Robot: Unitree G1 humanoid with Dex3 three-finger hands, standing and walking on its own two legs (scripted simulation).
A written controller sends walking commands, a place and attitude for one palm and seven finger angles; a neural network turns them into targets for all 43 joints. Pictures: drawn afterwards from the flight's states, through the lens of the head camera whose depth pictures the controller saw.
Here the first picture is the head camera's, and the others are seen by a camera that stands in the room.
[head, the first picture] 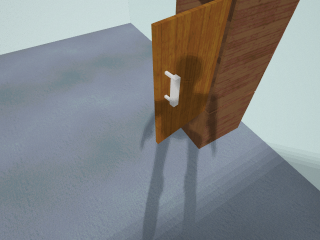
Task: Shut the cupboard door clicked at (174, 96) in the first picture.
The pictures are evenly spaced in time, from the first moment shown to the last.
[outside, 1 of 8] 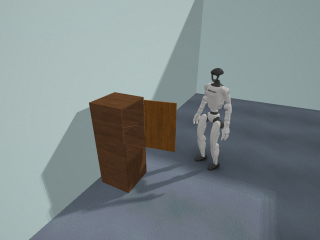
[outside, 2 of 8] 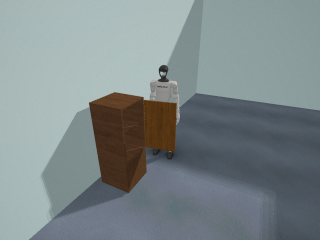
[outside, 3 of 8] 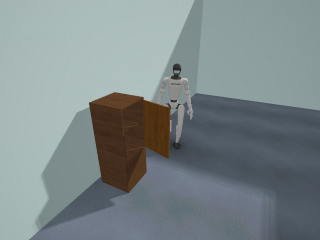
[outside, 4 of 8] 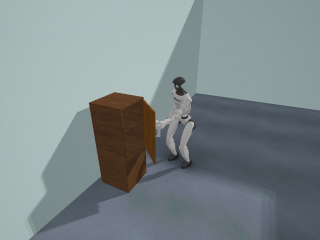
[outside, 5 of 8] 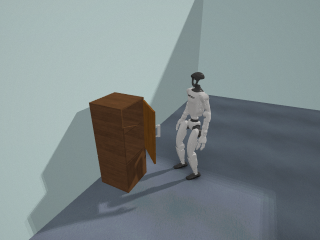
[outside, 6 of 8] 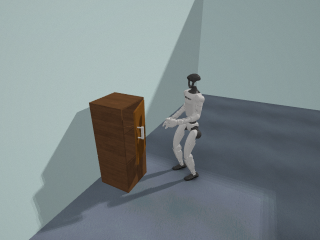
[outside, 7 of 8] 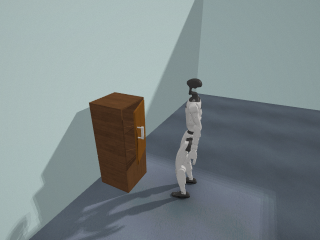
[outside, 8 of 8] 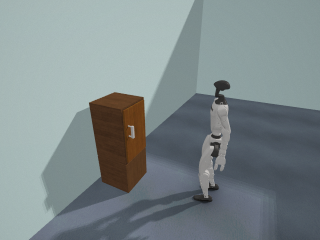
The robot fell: no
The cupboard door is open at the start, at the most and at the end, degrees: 100 100 0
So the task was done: yes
